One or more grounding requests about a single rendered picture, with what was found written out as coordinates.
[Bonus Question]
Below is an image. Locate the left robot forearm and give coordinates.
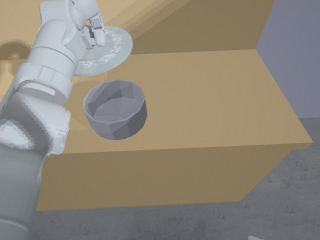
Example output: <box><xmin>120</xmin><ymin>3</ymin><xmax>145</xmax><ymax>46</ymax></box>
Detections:
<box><xmin>0</xmin><ymin>0</ymin><xmax>86</xmax><ymax>121</ymax></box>

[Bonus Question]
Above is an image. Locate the table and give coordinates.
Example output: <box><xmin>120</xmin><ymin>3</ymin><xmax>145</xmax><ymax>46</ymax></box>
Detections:
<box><xmin>0</xmin><ymin>0</ymin><xmax>313</xmax><ymax>211</ymax></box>

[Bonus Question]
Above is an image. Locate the knob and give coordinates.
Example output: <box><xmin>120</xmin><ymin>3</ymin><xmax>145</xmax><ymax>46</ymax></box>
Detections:
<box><xmin>85</xmin><ymin>25</ymin><xmax>95</xmax><ymax>39</ymax></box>

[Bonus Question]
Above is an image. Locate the robot left upper arm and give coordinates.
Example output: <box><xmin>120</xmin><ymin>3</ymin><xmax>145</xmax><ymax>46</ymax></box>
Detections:
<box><xmin>0</xmin><ymin>92</ymin><xmax>71</xmax><ymax>240</ymax></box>

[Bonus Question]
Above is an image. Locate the pot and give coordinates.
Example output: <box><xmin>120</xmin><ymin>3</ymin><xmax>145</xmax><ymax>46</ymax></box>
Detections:
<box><xmin>83</xmin><ymin>79</ymin><xmax>148</xmax><ymax>140</ymax></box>

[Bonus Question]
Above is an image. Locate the robot left hand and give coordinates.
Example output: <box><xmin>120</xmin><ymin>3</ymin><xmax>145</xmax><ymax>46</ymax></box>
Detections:
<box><xmin>75</xmin><ymin>0</ymin><xmax>106</xmax><ymax>49</ymax></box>

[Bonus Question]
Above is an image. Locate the lid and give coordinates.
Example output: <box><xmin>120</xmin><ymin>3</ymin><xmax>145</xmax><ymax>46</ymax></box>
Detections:
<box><xmin>73</xmin><ymin>26</ymin><xmax>133</xmax><ymax>77</ymax></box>

